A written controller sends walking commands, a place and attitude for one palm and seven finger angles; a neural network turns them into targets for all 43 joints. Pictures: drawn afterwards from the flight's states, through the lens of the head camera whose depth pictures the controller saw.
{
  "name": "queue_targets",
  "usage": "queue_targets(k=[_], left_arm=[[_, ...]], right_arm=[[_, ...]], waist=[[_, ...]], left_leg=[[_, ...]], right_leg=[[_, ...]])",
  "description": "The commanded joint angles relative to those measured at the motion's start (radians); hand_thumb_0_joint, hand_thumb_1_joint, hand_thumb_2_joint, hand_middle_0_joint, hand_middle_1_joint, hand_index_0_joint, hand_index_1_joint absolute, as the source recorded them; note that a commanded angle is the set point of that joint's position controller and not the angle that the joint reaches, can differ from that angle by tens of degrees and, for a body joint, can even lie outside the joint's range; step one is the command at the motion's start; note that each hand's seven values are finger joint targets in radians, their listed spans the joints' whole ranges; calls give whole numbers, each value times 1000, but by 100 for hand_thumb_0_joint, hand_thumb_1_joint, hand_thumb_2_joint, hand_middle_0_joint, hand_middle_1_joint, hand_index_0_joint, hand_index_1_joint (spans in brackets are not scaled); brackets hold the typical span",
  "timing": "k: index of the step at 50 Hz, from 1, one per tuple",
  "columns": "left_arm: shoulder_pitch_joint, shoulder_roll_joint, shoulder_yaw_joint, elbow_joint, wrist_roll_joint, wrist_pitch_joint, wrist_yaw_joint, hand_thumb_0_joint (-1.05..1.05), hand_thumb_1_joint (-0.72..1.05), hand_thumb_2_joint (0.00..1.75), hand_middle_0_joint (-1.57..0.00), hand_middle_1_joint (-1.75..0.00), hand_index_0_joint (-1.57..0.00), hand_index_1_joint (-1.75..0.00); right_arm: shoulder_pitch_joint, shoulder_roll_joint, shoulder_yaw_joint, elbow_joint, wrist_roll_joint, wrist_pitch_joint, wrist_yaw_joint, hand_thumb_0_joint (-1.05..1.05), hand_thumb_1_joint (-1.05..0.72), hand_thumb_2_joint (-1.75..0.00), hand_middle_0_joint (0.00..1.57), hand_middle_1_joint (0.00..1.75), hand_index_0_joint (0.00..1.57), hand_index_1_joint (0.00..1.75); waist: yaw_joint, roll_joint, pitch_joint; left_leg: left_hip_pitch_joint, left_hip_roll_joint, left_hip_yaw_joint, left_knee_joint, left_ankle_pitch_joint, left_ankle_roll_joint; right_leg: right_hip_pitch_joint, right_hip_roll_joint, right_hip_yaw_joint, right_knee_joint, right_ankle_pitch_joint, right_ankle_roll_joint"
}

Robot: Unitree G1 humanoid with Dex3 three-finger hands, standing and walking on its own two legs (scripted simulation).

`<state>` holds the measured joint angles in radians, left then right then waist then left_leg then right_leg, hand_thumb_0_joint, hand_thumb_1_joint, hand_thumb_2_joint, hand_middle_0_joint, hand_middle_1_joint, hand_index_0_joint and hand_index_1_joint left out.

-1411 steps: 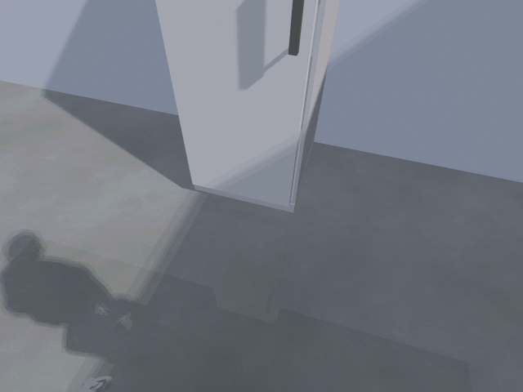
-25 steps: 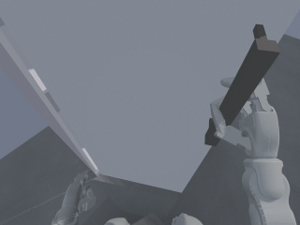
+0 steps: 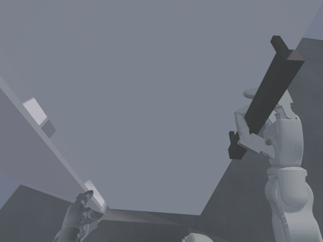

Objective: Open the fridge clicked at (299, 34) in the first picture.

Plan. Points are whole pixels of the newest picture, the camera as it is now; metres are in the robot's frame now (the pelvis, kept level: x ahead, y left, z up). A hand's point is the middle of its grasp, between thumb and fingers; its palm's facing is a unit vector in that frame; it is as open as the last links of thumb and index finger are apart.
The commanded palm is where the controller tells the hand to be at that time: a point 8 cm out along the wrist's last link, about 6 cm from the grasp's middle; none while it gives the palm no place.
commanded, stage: stop walking and hold the door back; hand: right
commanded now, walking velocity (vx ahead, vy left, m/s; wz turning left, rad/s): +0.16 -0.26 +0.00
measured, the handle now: (251, 109) +0.33 -0.15 +0.21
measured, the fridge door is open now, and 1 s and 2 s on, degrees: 77 72 71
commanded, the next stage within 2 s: loosen the grip on the handle in 1.04 s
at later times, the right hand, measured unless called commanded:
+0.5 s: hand (241, 114) +0.32 -0.13 +0.20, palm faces +0.20 +0.96 -0.20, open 6.3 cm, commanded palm +0.30 -0.20 +0.18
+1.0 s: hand (241, 114) +0.32 -0.13 +0.20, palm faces +0.10 +0.99 -0.11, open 6.2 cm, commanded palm +0.30 -0.19 +0.18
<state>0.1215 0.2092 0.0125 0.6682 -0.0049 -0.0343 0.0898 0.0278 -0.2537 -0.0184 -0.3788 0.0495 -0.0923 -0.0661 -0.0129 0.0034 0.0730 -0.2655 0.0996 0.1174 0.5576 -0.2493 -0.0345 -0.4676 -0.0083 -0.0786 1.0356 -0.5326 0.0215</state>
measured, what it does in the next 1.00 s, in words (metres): steps on the spot: right foot, then left foot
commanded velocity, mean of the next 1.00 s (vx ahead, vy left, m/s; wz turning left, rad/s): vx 0.10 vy -0.05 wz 0.00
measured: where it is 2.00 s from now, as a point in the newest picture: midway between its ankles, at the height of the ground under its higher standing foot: outside the picture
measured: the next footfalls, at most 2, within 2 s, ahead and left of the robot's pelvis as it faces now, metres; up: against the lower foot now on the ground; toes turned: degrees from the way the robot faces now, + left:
right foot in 0.08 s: +0.04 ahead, -0.07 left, +0.00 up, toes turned -7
left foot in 0.36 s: +0.00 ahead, +0.15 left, +0.00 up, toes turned -1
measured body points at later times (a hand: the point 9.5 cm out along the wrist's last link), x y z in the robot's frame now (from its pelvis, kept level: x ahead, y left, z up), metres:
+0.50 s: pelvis -0.08 +0.04 +0.01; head -0.08 +0.06 +0.46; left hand +0.06 +0.26 -0.12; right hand +0.30 -0.18 +0.21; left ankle -0.04 +0.15 -0.73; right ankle -0.05 -0.09 -0.67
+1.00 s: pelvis -0.06 +0.00 +0.00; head -0.04 +0.01 +0.45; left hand +0.10 +0.21 -0.11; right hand +0.31 -0.19 +0.20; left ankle -0.04 +0.15 -0.73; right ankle -0.05 -0.12 -0.73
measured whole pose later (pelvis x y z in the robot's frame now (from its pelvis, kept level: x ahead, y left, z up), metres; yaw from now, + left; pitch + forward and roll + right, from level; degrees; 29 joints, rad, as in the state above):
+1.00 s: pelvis -0.06 +0.00 +0.00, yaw -1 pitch -2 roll +0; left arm 0.17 0.16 -0.04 0.68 -0.02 -0.03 0.07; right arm -0.46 -0.21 -0.08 0.24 0.07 -0.13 -0.08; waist 0.02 -0.02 0.07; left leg -0.26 0.05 -0.01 0.54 -0.25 -0.05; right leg -0.26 -0.07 -0.12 0.56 -0.27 0.01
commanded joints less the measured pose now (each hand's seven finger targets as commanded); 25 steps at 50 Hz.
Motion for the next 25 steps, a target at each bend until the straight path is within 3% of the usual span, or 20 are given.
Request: queue_targets(k=[1,3,4,5,6,7,9,10,11,14,15,16,17,18,19,20,21,22,23,25], left_arm=[[-93,58,-11,-170,6,-37,14,0,90,90,-20,-30,-20,-30],[-72,83,-6,-165,2,-28,10,0,90,90,-20,-30,-20,-30],[-87,126,4,-178,-2,-26,10,0,90,90,-20,-30,-20,-30],[-87,132,1,-184,-9,-15,-1,0,90,90,-20,-30,-20,-30],[-79,111,-5,-170,-13,-9,-15,0,90,90,-20,-30,-20,-30],[-87,92,-21,-162,-11,-15,-15,0,90,90,-20,-30,-20,-30],[-52,125,2,-141,-23,-12,-6,0,90,90,-20,-30,-20,-30],[-59,125,2,-139,-24,-12,-7,0,90,90,-20,-30,-20,-30],[-62,119,-4,-142,-25,-12,-7,0,90,90,-20,-30,-20,-30],[-55,122,-12,-136,-27,-11,2,0,90,90,-20,-30,-20,-30],[-65,118,-13,-130,-27,-11,3,0,90,90,-20,-30,-20,-30],[-64,116,-14,-120,-21,-11,5,0,90,90,-20,-30,-20,-30],[-57,110,-7,-108,-14,-6,9,0,90,90,-20,-30,-20,-30],[-49,108,7,-108,-6,3,11,0,90,90,-20,-30,-20,-30],[-58,136,15,-105,-3,-3,16,0,90,90,-20,-30,-20,-30],[-37,138,17,-82,1,-19,14,0,90,90,-20,-30,-20,-30],[-26,121,8,-59,-2,-32,12,0,90,90,-20,-30,-20,-30],[-8,129,10,-47,-5,-31,14,0,90,90,-20,-30,-20,-30],[3,133,9,-41,-6,-27,17,0,90,90,-20,-30,-20,-30],[4,137,12,-48,-7,-29,20,0,90,90,-20,-30,-20,-30]], right_arm=[[-486,-118,-122,-4,-16,-62,-55,0,-90,-90,45,140,45,140],[-589,-103,-73,48,-12,-72,-48,0,-90,-90,45,140,45,140],[-651,-82,-36,64,-5,-80,-48,0,-90,-90,45,140,45,140],[-728,-56,-5,92,-9,-84,-52,0,-90,-90,45,140,45,140],[-791,-53,7,137,-17,-81,-50,0,-90,-90,45,140,45,140],[-869,-62,13,167,-27,-80,-50,0,-90,-90,45,140,45,140],[-936,-159,-78,261,-27,-71,-64,0,-90,-90,45,140,45,140],[-935,-127,-58,315,-29,-58,-61,0,-90,-90,45,140,45,140],[-964,-81,-21,356,-20,-49,-53,0,-90,-90,45,140,45,140],[-1008,-81,-30,479,-1,-30,-46,0,-90,-90,45,140,45,140],[-1036,-82,-29,508,-1,-30,-44,0,-90,-90,45,140,45,140],[-1060,-100,-41,549,-3,-29,-43,0,-90,-90,45,140,45,140],[-1068,-154,-82,602,-9,-29,-46,0,-90,-90,45,140,45,140],[-1080,-217,-126,651,-8,-25,-47,0,-90,-90,45,140,45,140],[-1081,-252,-168,706,5,-16,-49,0,-90,-90,45,140,45,140],[-1123,-248,-173,686,6,-27,-47,0,-90,-90,45,140,45,140],[-1156,-219,-151,737,-4,-33,-39,0,-90,-90,45,140,45,140],[-1184,-266,-191,763,-7,-48,-39,0,-90,-90,45,140,45,140],[-1183,-293,-214,798,-9,-60,-37,0,-90,-90,45,140,45,140],[-1128,-348,-263,823,-13,-76,-33,0,-90,-90,45,140,45,140]], waist=[[-4,198,-300],[9,100,-300],[7,-104,-278],[-4,-320,-261],[9,-323,-274],[33,-299,-243],[22,-159,-241],[15,-112,-227],[9,-102,-228],[-3,-145,-259],[-10,-166,-280],[-14,-123,-292],[-20,41,-276],[-26,289,-220],[-39,288,-137],[-19,205,-180],[4,205,-219],[9,221,-234],[7,210,-255],[-9,192,-267]], left_leg=[[154,238,-213,-109,424,133],[34,169,-185,-22,222,75],[-73,84,-131,92,90,48],[-217,-21,-52,226,-178,0],[-217,-46,-98,382,-314,5],[-232,-25,-137,453,-273,9],[-220,-39,-136,426,-200,8],[-176,-44,-114,375,-169,5],[-107,-59,-83,303,-155,4],[91,-117,3,91,-149,17],[159,-115,7,12,-149,27],[232,-94,-35,-73,-158,46],[256,0,-204,-204,-265,96],[233,205,-590,-362,-471,200],[134,343,-737,-447,-472,238],[107,321,-642,-409,-420,218],[131,258,-560,-348,-400,185],[153,229,-463,-310,-328,169],[166,211,-382,-289,-256,156],[200,191,-306,-262,-117,146]], right_leg=[[169,18,6,-425,132,-34],[364,-7,16,-665,293,-54],[421,-137,169,-734,330,-91],[479,-297,367,-712,580,-172],[415,-356,446,-736,537,-227],[345,-350,468,-786,354,-229],[317,-308,411,-757,197,-232],[277,-273,340,-755,143,-209],[238,-235,277,-761,82,-187],[162,-178,210,-780,-102,-143],[138,-166,198,-747,-132,-129],[97,-136,175,-677,-123,-110],[11,-64,116,-473,-81,-79],[-138,35,52,-193,5,-28],[-196,35,123,11,40,-8],[-141,0,162,77,116,-5],[-135,-3,166,69,161,-9],[-144,-10,146,64,194,-10],[-127,-14,126,29,211,-9],[-74,-11,69,-130,196,-13]])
